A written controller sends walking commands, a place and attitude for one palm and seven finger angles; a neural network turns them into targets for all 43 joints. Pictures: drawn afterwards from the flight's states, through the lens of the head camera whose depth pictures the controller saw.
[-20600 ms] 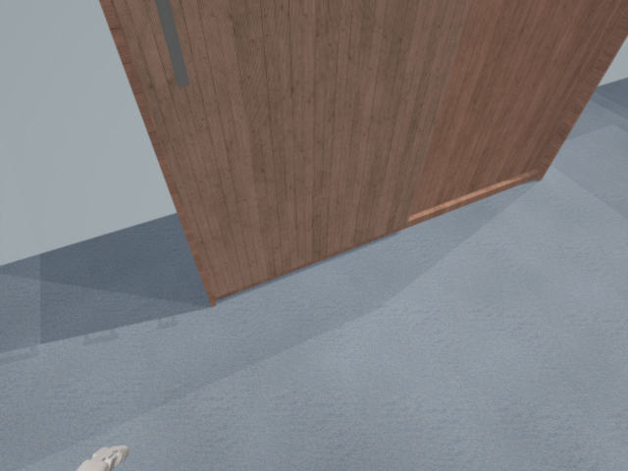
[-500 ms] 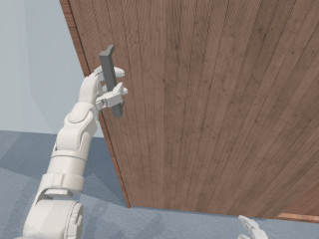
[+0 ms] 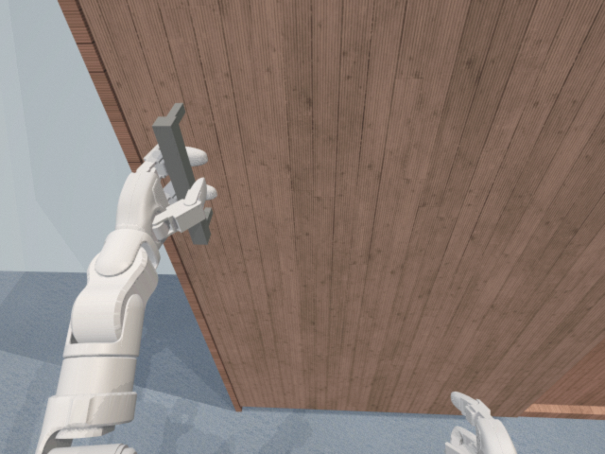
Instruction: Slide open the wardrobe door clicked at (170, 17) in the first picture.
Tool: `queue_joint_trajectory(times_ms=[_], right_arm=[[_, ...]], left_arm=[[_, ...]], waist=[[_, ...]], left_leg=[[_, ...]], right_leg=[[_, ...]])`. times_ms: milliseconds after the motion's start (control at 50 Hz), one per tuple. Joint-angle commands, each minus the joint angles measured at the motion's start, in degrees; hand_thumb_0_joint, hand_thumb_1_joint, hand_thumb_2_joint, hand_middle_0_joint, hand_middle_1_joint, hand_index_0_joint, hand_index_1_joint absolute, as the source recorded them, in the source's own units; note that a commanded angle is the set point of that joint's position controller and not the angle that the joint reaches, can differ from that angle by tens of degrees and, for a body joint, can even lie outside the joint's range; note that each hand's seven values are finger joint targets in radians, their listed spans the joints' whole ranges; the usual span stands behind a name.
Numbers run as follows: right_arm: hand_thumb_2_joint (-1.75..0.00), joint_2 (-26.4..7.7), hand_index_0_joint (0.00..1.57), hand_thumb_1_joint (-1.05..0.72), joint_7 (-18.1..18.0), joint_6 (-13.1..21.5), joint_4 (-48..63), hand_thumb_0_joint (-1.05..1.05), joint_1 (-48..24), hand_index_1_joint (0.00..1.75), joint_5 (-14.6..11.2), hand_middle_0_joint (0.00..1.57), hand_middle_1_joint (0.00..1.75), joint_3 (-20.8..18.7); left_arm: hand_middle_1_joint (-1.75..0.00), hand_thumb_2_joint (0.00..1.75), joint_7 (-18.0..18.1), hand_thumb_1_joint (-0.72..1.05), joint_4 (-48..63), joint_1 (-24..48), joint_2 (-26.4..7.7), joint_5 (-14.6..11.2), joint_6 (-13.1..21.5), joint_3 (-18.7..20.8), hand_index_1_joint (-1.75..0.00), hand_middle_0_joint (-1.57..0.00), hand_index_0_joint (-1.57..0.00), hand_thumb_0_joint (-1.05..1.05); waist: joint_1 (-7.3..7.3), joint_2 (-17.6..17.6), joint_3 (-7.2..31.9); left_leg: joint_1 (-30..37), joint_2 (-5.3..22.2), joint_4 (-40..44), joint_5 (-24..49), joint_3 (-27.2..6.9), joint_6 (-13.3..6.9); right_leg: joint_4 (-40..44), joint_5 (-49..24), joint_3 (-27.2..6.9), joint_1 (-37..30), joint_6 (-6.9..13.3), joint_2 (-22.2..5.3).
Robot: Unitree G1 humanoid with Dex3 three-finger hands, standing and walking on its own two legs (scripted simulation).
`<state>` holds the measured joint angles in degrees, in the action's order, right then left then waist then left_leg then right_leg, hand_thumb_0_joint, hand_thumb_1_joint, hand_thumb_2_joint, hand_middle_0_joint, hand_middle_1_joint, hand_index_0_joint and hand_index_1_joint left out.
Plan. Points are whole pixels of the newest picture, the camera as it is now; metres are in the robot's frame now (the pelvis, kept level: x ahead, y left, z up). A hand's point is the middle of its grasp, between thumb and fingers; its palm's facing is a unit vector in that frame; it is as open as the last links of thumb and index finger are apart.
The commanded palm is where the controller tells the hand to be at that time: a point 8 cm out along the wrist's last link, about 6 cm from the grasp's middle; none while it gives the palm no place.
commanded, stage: tug the door sideways, standing still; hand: left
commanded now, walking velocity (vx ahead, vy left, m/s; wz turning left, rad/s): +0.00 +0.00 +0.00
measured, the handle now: (190, 178) +0.41 +0.16 +0.19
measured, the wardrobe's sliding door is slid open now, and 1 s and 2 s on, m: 0.00 0.06 0.17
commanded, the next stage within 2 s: step sideways, sliding the door along in 0.70 s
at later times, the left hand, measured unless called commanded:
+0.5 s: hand (203, 205) +0.36 +0.13 +0.19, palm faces +0.07 -1.00 -0.03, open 5.8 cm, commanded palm +0.33 +0.13 +0.20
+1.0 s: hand (243, 209) +0.36 +0.08 +0.18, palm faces -0.04 -0.99 -0.10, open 6.0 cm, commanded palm +0.34 +0.12 +0.20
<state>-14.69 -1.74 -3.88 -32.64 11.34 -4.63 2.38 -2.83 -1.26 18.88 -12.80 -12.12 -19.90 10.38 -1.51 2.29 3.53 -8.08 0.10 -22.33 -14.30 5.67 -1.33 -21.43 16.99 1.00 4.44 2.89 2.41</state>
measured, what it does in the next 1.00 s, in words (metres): shifts its weight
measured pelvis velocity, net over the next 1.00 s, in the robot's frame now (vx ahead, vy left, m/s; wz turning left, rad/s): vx -0.05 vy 0.01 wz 0.02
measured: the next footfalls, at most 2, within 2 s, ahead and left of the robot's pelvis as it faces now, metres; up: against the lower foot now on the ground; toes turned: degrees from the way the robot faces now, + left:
right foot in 1.22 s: +0.03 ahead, -0.20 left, +0.00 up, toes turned -5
left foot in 1.42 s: +0.04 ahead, +0.02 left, +0.00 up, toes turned +9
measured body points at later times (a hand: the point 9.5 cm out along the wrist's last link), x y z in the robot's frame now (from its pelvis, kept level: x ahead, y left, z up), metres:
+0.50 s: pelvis -0.01 +0.00 +0.00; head -0.01 -0.02 +0.45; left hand +0.35 +0.18 +0.20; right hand +0.20 -0.19 -0.10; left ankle -0.03 +0.10 -0.74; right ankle -0.06 -0.08 -0.74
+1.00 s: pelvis -0.05 +0.01 -0.01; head -0.03 -0.01 +0.44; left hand +0.35 +0.14 +0.19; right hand +0.11 -0.21 -0.12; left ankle -0.03 +0.10 -0.74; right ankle -0.08 -0.09 -0.71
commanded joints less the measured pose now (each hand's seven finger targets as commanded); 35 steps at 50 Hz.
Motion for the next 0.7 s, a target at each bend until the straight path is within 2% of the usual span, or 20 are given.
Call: queue_joint_trajectory(times_ms=[0,40,60,80,100,120,200,280,300,320,380,440,480,500,560,580,660,680], right_arm=[[-0.9,-5.81,0.2,-0.9,-0.25,2.89,9.81,0.0,-9.44,0.3,0.46,0.2,0.3,-2.27],[-0.9,-5.89,0.2,-0.9,-0.76,2.78,8.69,0.0,-9.25,0.3,0.45,0.2,0.3,-2.2],[-0.9,-5.7,0.2,-0.9,-0.89,2.86,8.34,0.0,-9.33,0.3,0.47,0.2,0.3,-2.14],[-0.9,-5.71,0.2,-0.9,-1.02,3.02,7.77,0.0,-9.06,0.3,0.5,0.2,0.3,-2.24],[-0.9,-5.5,0.2,-0.9,-1.09,3.26,7.32,0.0,-8.87,0.3,0.52,0.2,0.3,-2.29],[-0.9,-5.38,0.2,-0.9,-1.14,3.36,6.92,0.0,-8.58,0.3,0.62,0.2,0.3,-2.15],[-0.9,-5.17,0.2,-0.9,-1.09,3.19,6.13,0.0,-8.41,0.3,1.19,0.2,0.3,-2.2],[-0.9,-5.02,0.2,-0.9,-0.99,3.05,5.69,0.0,-8.46,0.3,1.64,0.2,0.3,-2.21],[-0.9,-4.72,0.2,-0.9,-0.94,2.95,5.89,0.0,-8.88,0.3,1.62,0.2,0.3,-2.1],[-0.9,-4.46,0.2,-0.9,-0.91,2.96,5.75,0.0,-8.93,0.3,1.64,0.2,0.3,-1.95],[-0.9,-4.37,0.2,-0.9,-0.77,3.01,5.41,0.0,-9.19,0.3,1.82,0.2,0.3,-1.97],[-0.9,-3.74,0.2,-0.9,-0.44,3.15,5.4,0.0,-9.31,0.3,1.78,0.2,0.3,-1.6],[-0.9,-3.73,0.2,-0.9,-0.27,3.19,4.9,0.0,-9.21,0.3,1.81,0.2,0.3,-1.73],[-0.9,-3.49,0.2,-0.9,-0.06,3.31,5.1,0.0,-9.41,0.3,1.76,0.2,0.3,-1.63],[-0.9,-3.27,0.2,-0.9,0.27,3.74,4.5,0.0,-9.02,0.3,1.72,0.2,0.3,-1.64],[-0.9,-3.45,0.2,-0.9,0.28,3.78,4.07,0.0,-8.76,0.3,1.88,0.2,0.3,-1.8],[-0.9,-3.19,0.2,-0.9,0.53,4.46,3.33,0.0,-8.41,0.3,1.72,0.2,0.3,-1.75],[-0.9,-3.47,0.2,-0.9,0.59,4.49,2.91,0.0,-8.22,0.3,1.78,0.2,0.3,-1.91]], left_arm=[[-1.4,0.9,-1.86,0.9,19.92,12.37,-9.32,-1.09,2.18,2.56,-1.4,-0.45,-0.45,0.0],[-1.4,0.9,-1.57,0.9,17.37,18.79,-10.78,-1.14,1.32,3.45,-1.4,-0.45,-0.45,0.0],[-1.4,0.9,-1.62,0.9,16.79,21.63,-7.54,-1.04,0.88,0.17,-1.4,-0.45,-0.45,0.0],[-1.4,0.9,-1.35,0.9,17.12,24.9,-6.1,-0.9,0.81,-1.94,-1.4,-0.45,-0.45,0.0],[-1.4,0.9,-0.99,0.9,17.05,27.53,-4.52,-0.73,0.61,-3.45,-1.4,-0.45,-0.45,0.0],[-1.4,0.9,-0.5,0.9,15.75,28.54,-3.31,-0.71,0.2,-4.51,-1.4,-0.45,-0.45,0.0],[-1.4,0.9,0.49,0.9,15.03,29.94,0.45,0.22,-0.17,-8.29,-1.4,-0.45,-0.45,0.0],[-1.4,0.9,0.25,0.9,13.74,32.61,3.18,0.82,1.3,-11.94,-1.4,-0.45,-0.45,0.0],[-1.4,0.9,0.19,0.9,13.72,33.94,4.24,1.04,1.69,-13.05,-1.4,-0.45,-0.45,0.0],[-1.4,0.9,0.15,0.9,11.89,34.32,5.66,0.96,1.85,-14.08,-1.4,-0.45,-0.45,0.0],[-1.4,0.9,-0.19,0.9,11.15,37.58,7.02,1.11,3.23,-16.14,-1.4,-0.45,-0.45,0.0],[-1.4,0.9,-0.07,0.9,9.64,40.72,9.94,1.43,4.03,-18.87,-1.4,-0.45,-0.45,0.0],[-1.4,0.9,0.36,0.9,8.27,42.15,10.9,1.73,4.84,-20.16,-1.4,-0.45,-0.45,0.0],[-1.4,0.9,0.59,0.9,8.0,43.21,12.09,1.89,5.12,-21.16,-1.4,-0.45,-0.45,0.0],[-1.4,0.9,1.51,0.9,5.61,45.84,14.55,1.88,6.02,-22.97,-1.4,-0.45,-0.45,0.0],[-1.4,0.9,1.76,0.9,4.16,45.26,14.23,1.89,6.41,-22.79,-1.4,-0.45,-0.45,0.0],[-1.4,0.9,3.09,0.9,1.42,49.08,16.3,1.91,7.38,-23.86,-1.4,-0.45,-0.45,0.0],[-1.4,0.9,3.42,0.9,0.74,49.27,15.81,2.09,7.84,-23.83,-1.4,-0.45,-0.45,0.0]], waist=[[4.19,-3.77,16.82],[3.26,-4.5,16.5],[2.35,-3.89,15.39],[1.72,-3.33,14.56],[1.09,-1.34,15.26],[0.91,-0.85,14.86],[0.4,-1.4,16.74],[-0.03,-4.9,17.87],[-0.11,-3.53,18.15],[-0.41,-4.64,16.76],[-0.72,-4.16,16.45],[-1.11,-1.44,16.6],[-1.2,-2.29,16.64],[-1.34,-1.13,16.63],[-1.88,-1.83,16.35],[-1.72,-2.77,16.09],[-2.15,-2.95,16.41],[-1.93,-3.74,16.09]], left_leg=[[9.91,0.37,-2.94,34.36,-4.08,-1.9],[9.68,-0.13,-3.25,32.73,-3.95,-1.84],[9.9,-0.21,-3.4,32.52,-3.97,-1.9],[11.03,0.14,-3.82,33.39,-4.25,-1.92],[12.63,0.18,-4.29,34.64,-4.58,-1.93],[13.11,0.23,-4.7,35.34,-5.1,-1.8],[13.74,-0.1,-5.24,35.23,-5.61,-1.83],[14.02,-0.07,-5.71,34.72,-6.38,-2.07],[14.18,-0.21,-5.7,34.64,-6.58,-2.08],[14.0,-0.18,-5.64,33.49,-6.83,-2.06],[14.88,-0.02,-5.77,31.92,-7.27,-2.04],[15.72,0.06,-5.92,31.36,-8.09,-1.66],[15.92,0.47,-5.89,30.7,-8.7,-1.35],[15.99,0.46,-5.8,29.99,-9.01,-1.25],[16.19,0.71,-5.55,27.49,-9.83,-0.82],[15.97,0.79,-5.37,26.5,-9.85,-0.87],[15.57,0.85,-4.61,22.72,-10.46,-0.44],[15.36,1.15,-4.26,22.26,-10.74,-0.3]], right_leg=[[-2.47,-44.48,-0.09,-4.35,-2.61,-2.38],[-2.24,-45.18,-0.27,-3.82,-2.87,-2.37],[-2.19,-44.09,-0.06,-2.47,-2.86,-2.3],[-2.03,-42.4,0.14,-0.88,-2.6,-2.11],[-1.99,-41.26,0.15,0.63,-2.49,-1.99],[-2.02,-40.22,0.36,1.76,-2.39,-1.88],[-2.71,-40.52,0.59,1.65,-2.39,-2.25],[-3.3,-40.44,0.76,1.72,-2.42,-2.32],[-3.53,-39.61,0.84,1.92,-2.15,-2.38],[-3.3,-38.27,1.12,2.93,-2.12,-2.22],[-3.01,-35.75,0.95,4.42,-1.89,-2.15],[-3.23,-32.52,1.26,6.02,-1.42,-2.01],[-3.27,-30.37,1.53,6.7,-1.16,-1.91],[-3.31,-29.07,1.62,7.29,-1.05,-1.85],[-3.28,-25.64,2.09,9.03,-0.91,-1.58],[-2.97,-24.88,1.95,9.21,-0.89,-1.56],[-2.87,-20.89,2.26,10.35,-0.74,-1.31],[-2.59,-19.78,2.31,10.33,-0.67,-1.35]])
